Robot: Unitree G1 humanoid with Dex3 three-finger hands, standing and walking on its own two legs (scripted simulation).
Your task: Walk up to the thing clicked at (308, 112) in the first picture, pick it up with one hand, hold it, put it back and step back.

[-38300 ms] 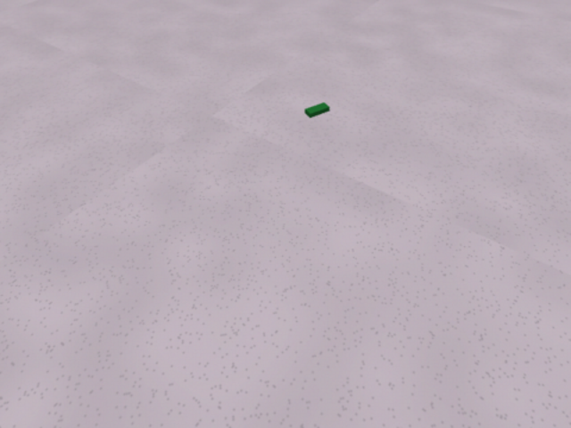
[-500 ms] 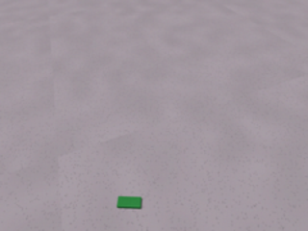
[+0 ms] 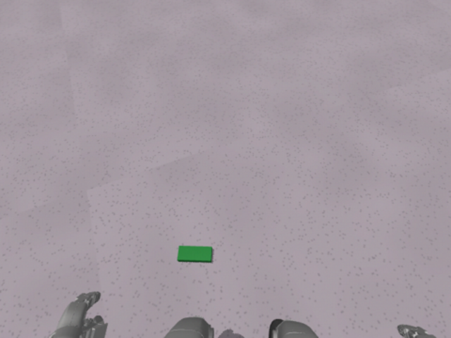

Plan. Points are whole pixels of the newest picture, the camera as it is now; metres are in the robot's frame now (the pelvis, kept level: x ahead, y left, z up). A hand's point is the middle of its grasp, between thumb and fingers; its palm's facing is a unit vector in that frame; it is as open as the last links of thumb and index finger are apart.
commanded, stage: walk up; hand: left
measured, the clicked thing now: (195, 254) +0.45 +0.18 -0.75
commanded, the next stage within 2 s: none
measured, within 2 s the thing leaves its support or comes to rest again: neither
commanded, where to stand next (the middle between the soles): +0.06 -0.05 m, yaw -1 degrees
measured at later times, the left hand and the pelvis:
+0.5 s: hand out of the picture +0.10 +0.27 -0.16, palm faces -0.10 -0.95 -0.30, open 7.4 cm; pelvis +0.03 +0.00 +0.00, yaw -4 degrees
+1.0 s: hand (106, 329) +0.14 +0.25 -0.13, palm faces +0.05 -0.89 -0.45, open 7.4 cm; pelvis -0.01 -0.02 -0.02, yaw +3 degrees
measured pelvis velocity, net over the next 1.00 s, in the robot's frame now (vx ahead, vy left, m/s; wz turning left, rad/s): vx -0.01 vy -0.02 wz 0.05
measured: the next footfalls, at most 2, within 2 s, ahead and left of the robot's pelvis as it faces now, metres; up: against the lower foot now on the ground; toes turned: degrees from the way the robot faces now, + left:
right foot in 0.56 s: +0.14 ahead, -0.15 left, +0.00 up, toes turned -3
left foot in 1.06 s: +0.01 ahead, +0.13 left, +0.00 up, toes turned +2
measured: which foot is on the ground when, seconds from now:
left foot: down 0.00-0.60, up 0.62-1.00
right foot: down 0.00-0.08, up 0.10-0.54, down 0.56-1.00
